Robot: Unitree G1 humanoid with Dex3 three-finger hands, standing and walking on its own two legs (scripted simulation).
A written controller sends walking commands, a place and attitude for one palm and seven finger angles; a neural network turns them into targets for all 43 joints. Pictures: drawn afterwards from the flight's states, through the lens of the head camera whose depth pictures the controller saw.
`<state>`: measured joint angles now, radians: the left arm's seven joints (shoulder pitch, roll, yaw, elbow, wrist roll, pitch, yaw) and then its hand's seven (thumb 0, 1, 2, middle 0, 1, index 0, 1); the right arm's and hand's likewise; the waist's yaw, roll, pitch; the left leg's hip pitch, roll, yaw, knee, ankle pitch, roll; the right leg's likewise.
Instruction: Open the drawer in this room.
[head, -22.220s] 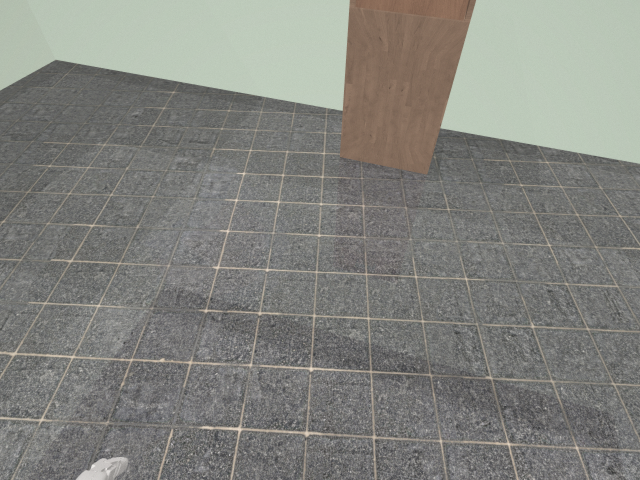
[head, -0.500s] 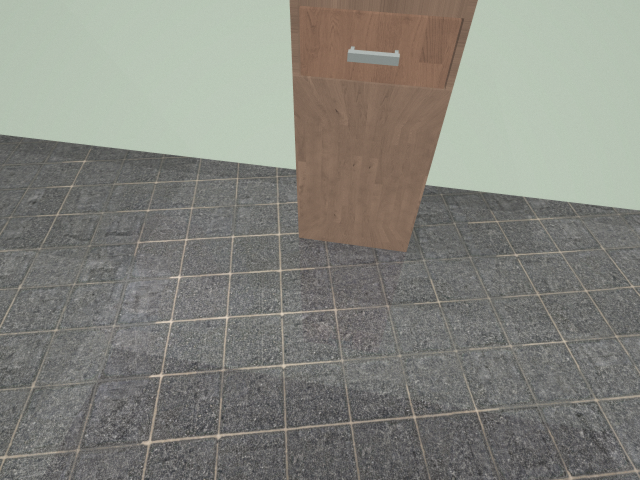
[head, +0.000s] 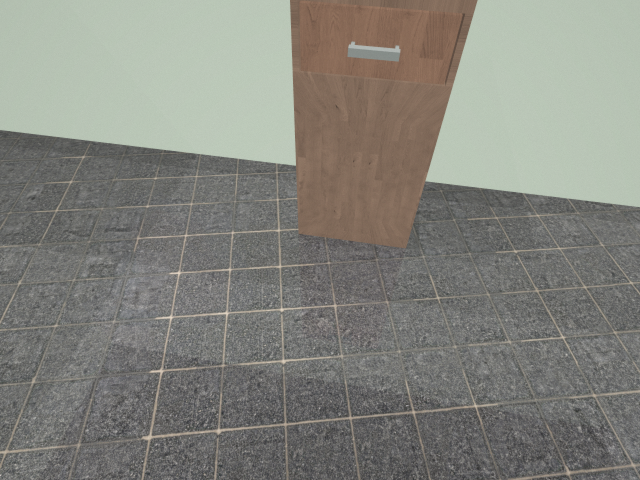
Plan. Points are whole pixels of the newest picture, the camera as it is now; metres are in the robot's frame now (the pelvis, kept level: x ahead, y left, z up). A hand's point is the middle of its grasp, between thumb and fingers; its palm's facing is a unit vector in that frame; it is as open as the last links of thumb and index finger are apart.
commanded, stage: walk to a spot facing it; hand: left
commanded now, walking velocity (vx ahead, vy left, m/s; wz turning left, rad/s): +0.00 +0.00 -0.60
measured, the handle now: (374, 49) +1.13 -0.07 +0.04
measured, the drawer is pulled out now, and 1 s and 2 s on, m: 0.00 0.00 0.00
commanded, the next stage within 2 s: turn to face it in 1.28 s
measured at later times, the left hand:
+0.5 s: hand out of the picture +0.08 +0.14 -0.17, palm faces -0.14 -0.95 -0.26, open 7.4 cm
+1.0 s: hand (250, 381) +0.31 +0.14 -0.20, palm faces -0.39 -0.90 -0.20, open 7.4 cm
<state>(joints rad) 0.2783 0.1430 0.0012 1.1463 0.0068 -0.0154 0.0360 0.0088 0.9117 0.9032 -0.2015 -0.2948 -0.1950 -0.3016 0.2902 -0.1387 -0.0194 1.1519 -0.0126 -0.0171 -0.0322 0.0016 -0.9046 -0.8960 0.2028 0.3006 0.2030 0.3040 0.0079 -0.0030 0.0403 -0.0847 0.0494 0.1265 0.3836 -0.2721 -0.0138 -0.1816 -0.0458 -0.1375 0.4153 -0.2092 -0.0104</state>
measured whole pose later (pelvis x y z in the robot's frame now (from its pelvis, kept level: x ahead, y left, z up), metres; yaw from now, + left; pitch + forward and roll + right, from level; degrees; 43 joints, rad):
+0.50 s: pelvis +0.03 -0.05 -0.01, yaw -14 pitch +0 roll +1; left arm 0.32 0.17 0.05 0.99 0.01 -0.04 0.00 0.01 0.91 0.90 -0.20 -0.29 -0.19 -0.30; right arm 0.15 -0.23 -0.07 0.99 -0.03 0.02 0.01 0.01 -0.91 -0.90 0.20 0.30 0.20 0.30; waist 0.04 0.04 0.09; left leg -0.49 0.11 0.06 1.18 -0.34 -0.06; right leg -0.24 0.03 -0.08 0.55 -0.33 -0.08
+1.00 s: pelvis +0.23 -0.04 -0.02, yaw -30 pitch -1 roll -1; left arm 0.31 0.23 0.07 1.05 0.01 0.00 -0.01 0.01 0.91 0.90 -0.20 -0.29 -0.20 -0.30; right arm 0.08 -0.16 -0.01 0.90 -0.03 -0.06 0.00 0.00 -0.90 -0.90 0.21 0.30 0.21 0.30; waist 0.06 -0.03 0.13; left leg -0.34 0.08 0.17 0.63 -0.27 0.03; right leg -0.39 0.01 0.01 1.26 -0.48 0.00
